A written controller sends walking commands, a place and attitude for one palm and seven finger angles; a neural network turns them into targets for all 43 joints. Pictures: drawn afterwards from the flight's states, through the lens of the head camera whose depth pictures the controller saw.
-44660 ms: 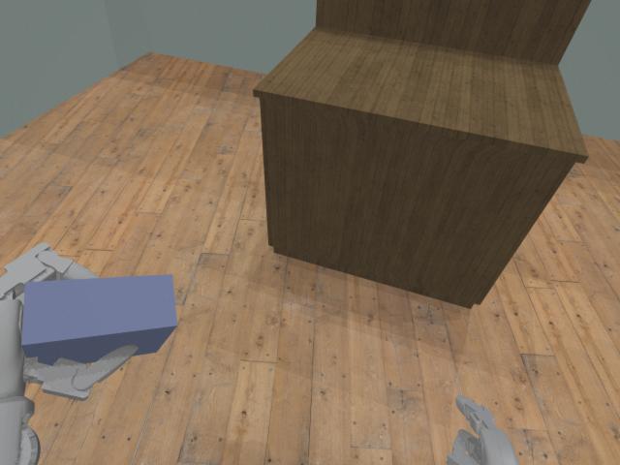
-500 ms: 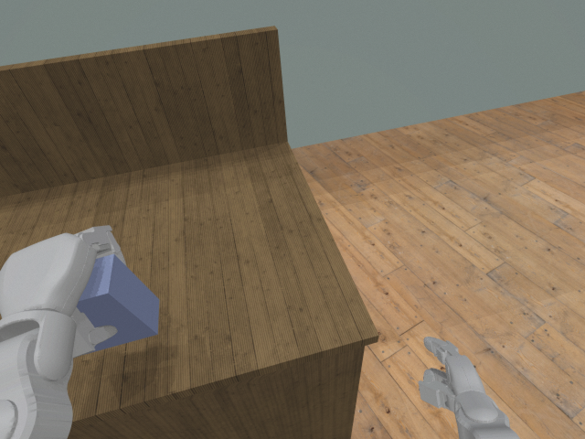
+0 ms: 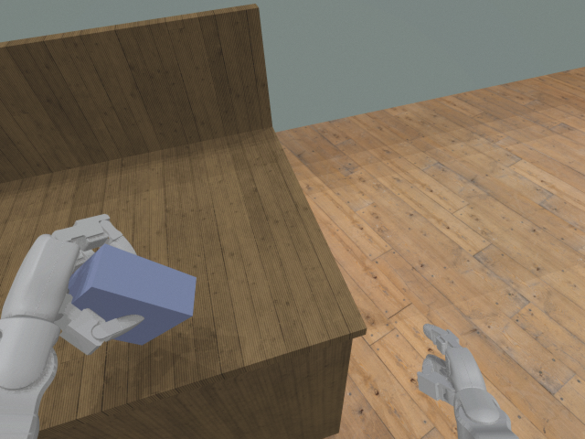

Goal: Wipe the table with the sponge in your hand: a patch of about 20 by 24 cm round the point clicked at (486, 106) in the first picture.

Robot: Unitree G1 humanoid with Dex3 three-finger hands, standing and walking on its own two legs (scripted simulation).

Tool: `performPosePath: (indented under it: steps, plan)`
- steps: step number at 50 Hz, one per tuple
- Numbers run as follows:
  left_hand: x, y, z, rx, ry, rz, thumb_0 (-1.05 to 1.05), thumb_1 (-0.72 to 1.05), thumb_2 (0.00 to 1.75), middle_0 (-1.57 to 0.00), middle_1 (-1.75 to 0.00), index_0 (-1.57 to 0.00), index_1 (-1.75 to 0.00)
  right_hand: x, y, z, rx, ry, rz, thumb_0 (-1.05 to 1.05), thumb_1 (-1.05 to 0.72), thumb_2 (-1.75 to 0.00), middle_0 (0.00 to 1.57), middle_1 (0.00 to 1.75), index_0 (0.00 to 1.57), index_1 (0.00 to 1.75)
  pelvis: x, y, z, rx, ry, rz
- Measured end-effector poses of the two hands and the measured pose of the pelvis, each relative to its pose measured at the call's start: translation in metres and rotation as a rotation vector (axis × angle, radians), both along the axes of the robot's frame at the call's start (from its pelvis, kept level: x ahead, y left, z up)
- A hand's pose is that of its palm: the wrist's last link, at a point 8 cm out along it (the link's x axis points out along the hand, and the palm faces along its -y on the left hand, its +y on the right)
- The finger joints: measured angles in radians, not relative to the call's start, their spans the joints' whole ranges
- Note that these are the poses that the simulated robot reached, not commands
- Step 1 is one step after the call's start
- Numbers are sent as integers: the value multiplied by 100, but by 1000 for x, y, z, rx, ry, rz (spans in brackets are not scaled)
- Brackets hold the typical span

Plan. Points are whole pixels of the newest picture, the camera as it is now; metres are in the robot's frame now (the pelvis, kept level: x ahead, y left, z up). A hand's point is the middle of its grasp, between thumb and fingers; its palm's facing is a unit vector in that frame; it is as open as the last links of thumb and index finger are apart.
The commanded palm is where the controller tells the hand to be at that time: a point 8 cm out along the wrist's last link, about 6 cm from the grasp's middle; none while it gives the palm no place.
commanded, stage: step back with the hand held close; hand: left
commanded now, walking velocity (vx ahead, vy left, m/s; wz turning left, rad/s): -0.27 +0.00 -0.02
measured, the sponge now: (140, 304) +0.23 +0.22 +0.11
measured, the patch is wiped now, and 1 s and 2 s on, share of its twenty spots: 1.00 1.00 1.00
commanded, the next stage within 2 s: stop stepping back and stand still in 0.90 s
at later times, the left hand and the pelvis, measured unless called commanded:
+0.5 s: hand (34, 365) +0.13 +0.26 +0.16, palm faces +0.40 -0.84 -0.36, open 9.3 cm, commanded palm +0.07 +0.30 +0.21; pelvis -0.08 +0.02 -0.02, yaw +2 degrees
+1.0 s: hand out of the picture -0.02 +0.32 +0.19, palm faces +0.50 -0.80 -0.34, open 9.3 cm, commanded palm -0.10 +0.35 +0.21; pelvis -0.21 +0.05 -0.02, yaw +9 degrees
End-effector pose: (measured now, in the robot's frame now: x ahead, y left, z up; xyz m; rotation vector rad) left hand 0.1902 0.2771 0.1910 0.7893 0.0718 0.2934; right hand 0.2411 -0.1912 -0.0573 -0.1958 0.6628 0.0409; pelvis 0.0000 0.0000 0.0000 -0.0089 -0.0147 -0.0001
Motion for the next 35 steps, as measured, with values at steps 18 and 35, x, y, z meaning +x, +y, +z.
performPosePath:
  steps: [18, 35]
  plan:
    - [-62, 10, 16, -183, -405, -117, -2, -48, 110, -77, -143, -84, -138, -153, -62, -38, -131, 213, -300, 1, -91, -90, 20, 30, 20, 30, -43, 9, -14, -7, 53, 10]
    - [-193, 42, 20, -91, -623, -16, -2, -49, 110, -77, -143, -84, -139, -178, -9, -29, -124, 37, -105, 1, -90, -90, 20, 30, 20, 30, -124, 19, -29, -52, 50, 117]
